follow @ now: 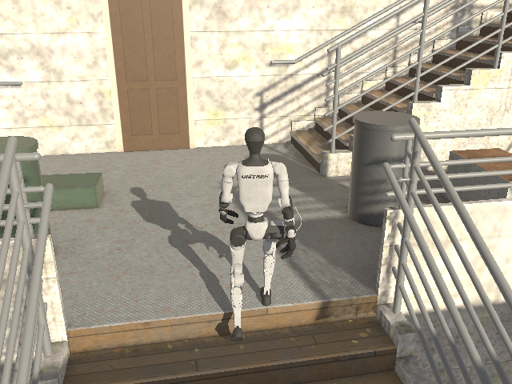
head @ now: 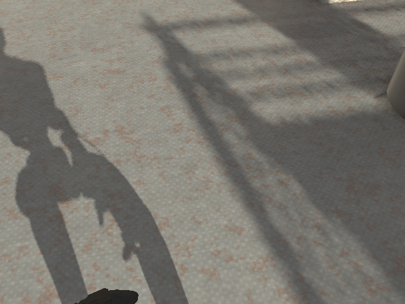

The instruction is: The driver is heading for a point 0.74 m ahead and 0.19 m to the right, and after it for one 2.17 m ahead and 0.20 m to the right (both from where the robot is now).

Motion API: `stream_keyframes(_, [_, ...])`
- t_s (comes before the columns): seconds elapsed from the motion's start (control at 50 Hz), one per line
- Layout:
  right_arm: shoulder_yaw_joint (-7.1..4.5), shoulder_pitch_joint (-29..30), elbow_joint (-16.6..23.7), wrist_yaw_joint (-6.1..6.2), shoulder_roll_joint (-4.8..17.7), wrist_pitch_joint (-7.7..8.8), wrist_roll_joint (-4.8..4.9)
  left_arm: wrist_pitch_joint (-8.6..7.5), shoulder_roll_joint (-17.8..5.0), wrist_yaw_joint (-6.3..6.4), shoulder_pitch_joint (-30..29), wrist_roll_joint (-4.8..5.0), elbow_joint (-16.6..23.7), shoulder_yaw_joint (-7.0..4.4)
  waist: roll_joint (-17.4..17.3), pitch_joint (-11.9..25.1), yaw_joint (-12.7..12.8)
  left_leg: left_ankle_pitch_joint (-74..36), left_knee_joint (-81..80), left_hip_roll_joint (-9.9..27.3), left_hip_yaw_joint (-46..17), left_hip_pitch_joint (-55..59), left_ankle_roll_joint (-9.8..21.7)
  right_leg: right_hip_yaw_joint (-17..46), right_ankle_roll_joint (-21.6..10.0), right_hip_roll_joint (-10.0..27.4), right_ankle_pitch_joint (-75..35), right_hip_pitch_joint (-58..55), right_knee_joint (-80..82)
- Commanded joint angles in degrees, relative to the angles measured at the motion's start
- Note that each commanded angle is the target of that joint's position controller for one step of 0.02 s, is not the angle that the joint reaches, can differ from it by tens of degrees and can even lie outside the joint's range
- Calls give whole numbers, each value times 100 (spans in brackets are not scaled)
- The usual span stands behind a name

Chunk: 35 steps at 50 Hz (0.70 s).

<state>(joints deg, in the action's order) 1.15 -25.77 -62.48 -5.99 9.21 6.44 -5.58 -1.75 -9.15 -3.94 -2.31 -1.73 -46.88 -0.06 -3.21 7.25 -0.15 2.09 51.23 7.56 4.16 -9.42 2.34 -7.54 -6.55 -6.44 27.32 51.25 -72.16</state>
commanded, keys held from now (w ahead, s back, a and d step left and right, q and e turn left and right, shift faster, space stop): w+e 1.00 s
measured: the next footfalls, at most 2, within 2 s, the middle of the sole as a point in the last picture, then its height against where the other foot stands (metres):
left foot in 0.42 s outside the picture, level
right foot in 0.98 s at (288, 286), level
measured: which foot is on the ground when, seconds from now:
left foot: up 0.00-0.40, down 0.42-0.98, up 1.00-1.00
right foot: down 0.00-0.44, up 0.46-0.96, down 0.98-1.00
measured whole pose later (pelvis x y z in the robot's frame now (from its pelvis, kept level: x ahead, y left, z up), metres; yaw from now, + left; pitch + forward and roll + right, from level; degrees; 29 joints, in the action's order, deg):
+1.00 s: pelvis +0.49 -0.08 +0.10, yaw -36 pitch +2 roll +1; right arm -4.9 -18.3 -53.8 2.4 14.9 2.7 0.4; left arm -1.4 -13.3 -2.1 0.8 1.8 -38.0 -5.2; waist 0.9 -2.4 -2.6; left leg 28.0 40.7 7.9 17.1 -1.9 -2.9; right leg -3.8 -7.6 -0.1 8.9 29.6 -36.6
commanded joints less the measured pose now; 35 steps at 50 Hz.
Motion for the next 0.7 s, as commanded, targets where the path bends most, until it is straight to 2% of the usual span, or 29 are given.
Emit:
stream_keyframes(0.02, [-176,538,611,-61,286,7,149,-177,-1147,241,2844,-163,-951,-456,774,120,872,-306,5448,-939,-1900,-4124,353,5074,-1141,1208,490,-3582,4228])
stream_keyframes(0.04, [-122,996,883,73,141,61,138,-285,-767,218,2414,-74,-1059,-336,494,-104,536,-99,5850,-1038,-1934,-4379,444,4883,-1199,1190,-40,-3102,4224])
stream_keyframes(0.06, [-21,1240,1177,169,29,75,131,-328,-493,179,2085,-77,-1134,-239,465,-4,208,148,6256,-1134,-1990,-4764,548,4661,-1147,1180,-691,-3065,4171])
stream_keyframes(0.08, [38,1401,1308,247,-29,22,148,-313,-158,135,1602,-69,-1169,-112,164,33,-154,243,6189,-1006,-1907,-4989,687,4097,-987,1072,-993,-2769,4176])
stream_keyframes(0.1, [5,1314,1370,312,159,-78,140,-361,-57,84,1315,-183,-1186,-44,-84,-13,-415,110,5802,-927,-1728,-5097,625,3772,-943,976,-1565,-2564,4283])
stream_keyframes(0.12, [-67,1411,1437,339,417,-141,233,-444,-227,49,843,-176,-959,-101,-8,-142,-566,688,5319,-738,-1387,-4810,439,3287,-938,998,-2072,-2153,4492])
stream_keyframes(0.14, [-84,1565,1505,394,532,-173,172,-512,-360,66,722,-149,-874,-141,80,-27,-589,803,4675,-649,-1133,-4527,303,2707,-844,659,-1899,-1900,4645])
stream_keyframes(0.16, [-139,1641,1549,469,659,-120,120,-631,-395,123,918,-139,-828,-133,319,-183,-521,698,4389,-519,-990,-4291,174,2523,-756,540,-1900,-1769,4889])
stream_keyframes(0.2, [-137,1992,1747,534,588,-36,120,-793,-450,232,1644,-264,-833,-118,345,-156,-177,333,3318,-361,-738,-3948,-151,2368,-725,446,-2720,-1913,4941])
stream_keyframes(0.22, [-103,2346,1876,520,506,-22,125,-831,-476,250,1986,-273,-863,-128,315,-164,11,159,2556,-255,-662,-3872,-309,2360,-785,538,-3191,-2187,4958])
stream_keyframes(0.26, [5,3090,2200,436,208,-111,181,-817,-496,188,2414,-54,-878,-178,368,-297,280,117,521,-218,-426,-2938,-562,2262,-749,578,-3183,-2169,5108])
stream_keyframes(0.3, [-27,3397,2335,386,161,-255,220,-781,-588,61,2721,138,-911,-238,718,-554,307,-110,-491,-326,-276,-2153,-650,2646,-786,827,-2962,-2217,5156])
stream_keyframes(0.36, [-183,3804,2508,416,564,-266,226,-709,-946,-5,2880,99,-929,-400,819,-759,327,7,-1555,-558,-279,-2300,-506,3331,-848,1352,-3394,-3587,4867])
stream_keyframes(0.38, [-239,3749,2502,469,690,-233,274,-674,-1029,18,2885,52,-934,-453,780,-703,275,76,-2007,-583,-323,-2156,-376,3444,-738,1408,-3837,-4054,4668])
stream_keyframes(0.4, [-331,3453,2422,551,825,-146,396,-638,-1046,18,2807,6,-937,-495,796,-503,132,-59,-2348,-616,-254,-1586,-150,3415,-566,1316,-4510,-4298,4350])
stream_keyframes(0.42, [-440,2623,2230,654,1008,-4,540,-655,-878,-10,2803,-94,-895,-455,726,237,-128,-379,-1985,-390,-306,-80,331,3193,-284,1070,-5002,-4105,3616])
stream_keyframes(0.44, [-490,1604,1988,698,1261,123,437,-702,-146,16,3161,-153,-752,-282,-381,1467,-196,-1874,-1602,568,-1291,2232,1383,2661,164,267,-3814,-3064,1927])
stream_keyframes(0.46, [-421,636,1784,627,1114,145,418,-730,275,18,3561,-164,-587,-119,-2029,2573,-401,-1169,-2582,1948,-3900,4581,2661,2044,598,-570,684,-766,377])
stream_keyframes(0.48, [-536,571,1574,704,1039,104,220,-628,-533,-10,2388,-49,-527,-371,-809,763,-791,1003,-3383,1856,-4091,3276,1777,1782,470,26,298,522,-833])
stream_keyframes(0.5, [-523,1062,1571,757,937,53,267,-534,-520,54,2147,22,-561,-393,-264,-130,-557,2109,-3640,1694,-3288,1812,1226,1667,352,434,-605,429,-1200])
stream_keyframes(0.52, [-405,1476,1644,808,545,14,298,-479,-503,141,2251,34,-698,-413,-51,-293,-262,1828,-3887,1498,-2643,926,1013,1697,339,767,-1339,-74,-746])
stream_keyframes(0.54, [-307,1579,1618,795,128,-10,345,-482,-365,177,2176,-81,-740,-391,-131,-348,-117,1075,-4088,1309,-2002,585,956,1691,295,955,-1627,-462,-416])
stream_keyframes(0.56, [-292,1653,1639,814,-43,-16,338,-478,-257,140,1913,-198,-683,-357,-41,-324,-76,613,-4214,1169,-1611,432,969,1502,335,1054,-1536,-683,-266])
stream_keyframes(0.58, [-333,1694,1600,854,-17,4,305,-461,-65,96,1761,-184,-635,-326,-31,-238,-52,291,-4265,1017,-1235,477,969,1442,330,1086,-1474,-716,-161])
stream_keyframes(0.6, [-511,1648,1449,796,718,60,598,-279,-653,391,1339,624,-38,-547,79,-581,-2,159,-4216,918,-742,442,577,1265,337,1175,-1506,-404,-444])
stream_keyframes(0.62, [-530,1653,1384,788,713,84,621,-190,-595,484,1242,634,53,-525,39,-576,39,82,-4242,859,-492,319,478,1327,316,1279,-1609,-296,-243])
stream_keyframes(0.64, [-524,1569,1303,795,658,73,577,-132,-513,516,1293,514,147,-524,-12,-644,76,-41,-4262,836,-303,219,491,1343,338,1304,-1768,-241,-120])
stream_keyframes(0.66, [-532,1504,1214,810,654,38,510,-81,-443,519,1314,433,246,-524,-101,-690,121,-177,-4261,812,-99,70,515,1367,391,1295,-1973,-256,29])
stream_keyframes(0.7, [-571,1532,1184,835,802,7,430,-15,-442,464,1228,351,443,-524,-210,-754,204,-99,-4288,765,195,-114,586,1295,444,1365,-2419,-372,558])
